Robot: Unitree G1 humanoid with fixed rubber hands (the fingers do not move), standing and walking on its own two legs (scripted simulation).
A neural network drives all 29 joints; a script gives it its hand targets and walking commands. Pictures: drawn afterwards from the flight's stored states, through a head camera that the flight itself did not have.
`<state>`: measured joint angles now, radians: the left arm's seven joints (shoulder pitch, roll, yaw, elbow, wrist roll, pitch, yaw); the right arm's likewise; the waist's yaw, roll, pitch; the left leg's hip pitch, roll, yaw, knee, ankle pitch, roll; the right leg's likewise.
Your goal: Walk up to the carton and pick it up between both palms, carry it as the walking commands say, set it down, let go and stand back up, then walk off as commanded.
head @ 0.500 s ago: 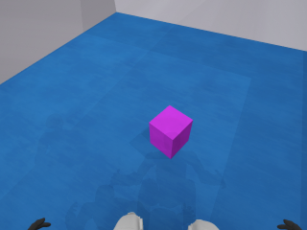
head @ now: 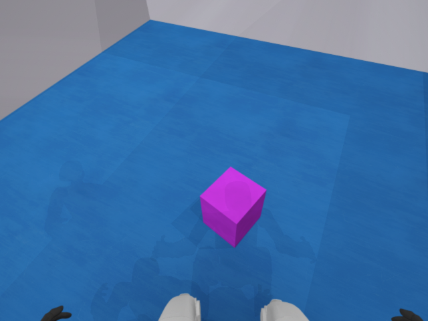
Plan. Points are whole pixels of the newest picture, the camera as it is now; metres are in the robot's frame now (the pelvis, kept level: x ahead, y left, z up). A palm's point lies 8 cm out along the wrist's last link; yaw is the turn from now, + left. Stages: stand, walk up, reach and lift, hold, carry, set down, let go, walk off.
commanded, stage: walk up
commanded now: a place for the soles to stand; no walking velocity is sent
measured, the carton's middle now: (232, 207) +0.66 -0.05 -0.60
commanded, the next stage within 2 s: none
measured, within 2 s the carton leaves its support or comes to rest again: neither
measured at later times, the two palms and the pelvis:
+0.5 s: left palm (82, 256) +0.27 +0.32 -0.09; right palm (410, 295) +0.18 -0.36 -0.10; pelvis +0.13 -0.01 -0.01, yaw -1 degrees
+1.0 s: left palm (83, 247) +0.29 +0.32 -0.08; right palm (375, 234) +0.29 -0.33 -0.08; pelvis +0.17 -0.01 +0.02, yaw +1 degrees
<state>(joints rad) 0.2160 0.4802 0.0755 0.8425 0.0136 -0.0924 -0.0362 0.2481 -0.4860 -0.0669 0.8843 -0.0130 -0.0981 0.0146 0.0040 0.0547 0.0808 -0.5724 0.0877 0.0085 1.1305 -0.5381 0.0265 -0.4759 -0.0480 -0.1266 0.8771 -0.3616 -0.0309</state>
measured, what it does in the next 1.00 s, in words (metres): walks ahead: left foot, then right foot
